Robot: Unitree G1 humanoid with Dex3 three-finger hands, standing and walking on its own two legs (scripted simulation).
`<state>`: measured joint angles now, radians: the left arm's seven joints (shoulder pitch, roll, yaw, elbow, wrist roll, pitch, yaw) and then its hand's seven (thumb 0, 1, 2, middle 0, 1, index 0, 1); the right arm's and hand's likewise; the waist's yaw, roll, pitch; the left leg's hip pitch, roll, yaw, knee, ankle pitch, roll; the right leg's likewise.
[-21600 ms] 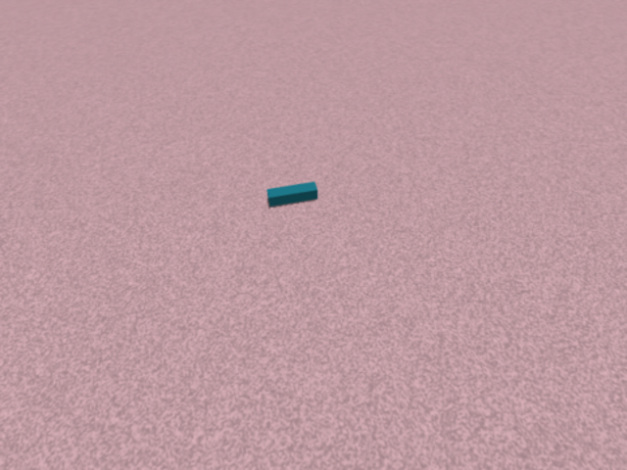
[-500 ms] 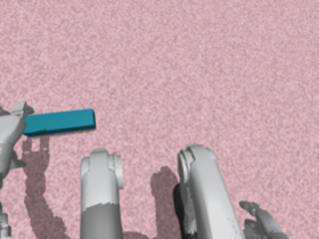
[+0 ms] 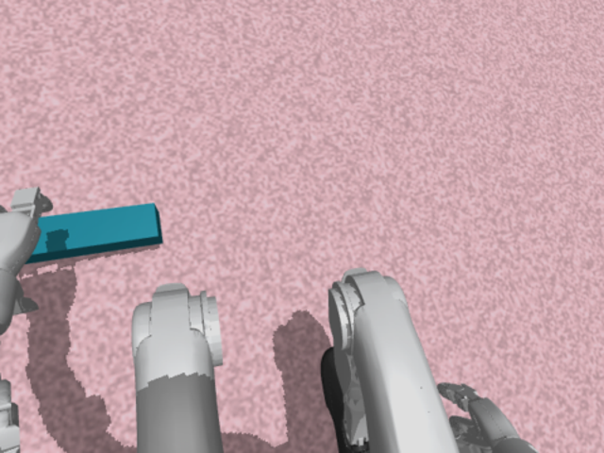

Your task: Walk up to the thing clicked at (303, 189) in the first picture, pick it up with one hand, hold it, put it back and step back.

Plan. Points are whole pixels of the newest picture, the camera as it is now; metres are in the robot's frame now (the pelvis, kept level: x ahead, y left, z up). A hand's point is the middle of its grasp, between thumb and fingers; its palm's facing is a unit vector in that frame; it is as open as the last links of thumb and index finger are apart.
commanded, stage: rise first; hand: left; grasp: from above
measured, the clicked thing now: (89, 233) +0.44 +0.32 -0.31
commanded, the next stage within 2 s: approach in 1.88 s
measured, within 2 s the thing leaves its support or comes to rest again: neither
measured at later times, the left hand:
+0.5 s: hand (33, 258) +0.37 +0.35 -0.19, palm faces -0.44 -0.13 -0.89, open 14.1 cm
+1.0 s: hand (39, 250) +0.39 +0.35 -0.20, palm faces -0.44 -0.13 -0.89, open 14.2 cm
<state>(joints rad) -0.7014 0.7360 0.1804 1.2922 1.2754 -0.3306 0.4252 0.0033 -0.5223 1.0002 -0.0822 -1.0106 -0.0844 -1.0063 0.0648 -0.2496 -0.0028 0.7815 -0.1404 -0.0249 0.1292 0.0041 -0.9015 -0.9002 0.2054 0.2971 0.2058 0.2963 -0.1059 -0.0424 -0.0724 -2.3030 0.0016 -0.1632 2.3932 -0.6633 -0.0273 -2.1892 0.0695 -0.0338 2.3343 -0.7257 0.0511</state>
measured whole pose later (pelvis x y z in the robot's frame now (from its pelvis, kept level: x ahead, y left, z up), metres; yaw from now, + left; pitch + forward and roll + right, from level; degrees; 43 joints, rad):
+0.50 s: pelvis +0.00 -0.01 -0.01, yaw -1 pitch +32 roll -8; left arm -0.74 0.77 0.21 1.38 1.27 -0.34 0.45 0.00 -0.53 1.01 -0.09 -1.03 -0.09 -1.03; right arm 0.06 -0.25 0.02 0.79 -0.17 -0.03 0.14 0.00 -0.91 -0.90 0.20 0.30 0.21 0.30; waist -0.13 -0.05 -0.05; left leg -2.32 0.00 -0.19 2.44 -0.68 -0.05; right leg -2.22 0.08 -0.05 2.38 -0.73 0.06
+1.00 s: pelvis +0.00 -0.01 -0.02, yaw -1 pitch +31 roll -8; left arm -0.79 0.80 0.22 1.44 1.29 -0.33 0.47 0.00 -0.56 1.04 -0.09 -1.01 -0.08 -1.03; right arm 0.05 -0.26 0.05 0.80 -0.19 -0.03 0.14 0.00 -0.91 -0.90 0.20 0.30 0.20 0.30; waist -0.16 -0.06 -0.03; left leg -2.34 0.00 -0.20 2.46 -0.68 -0.05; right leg -2.23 0.08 -0.06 2.40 -0.73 0.06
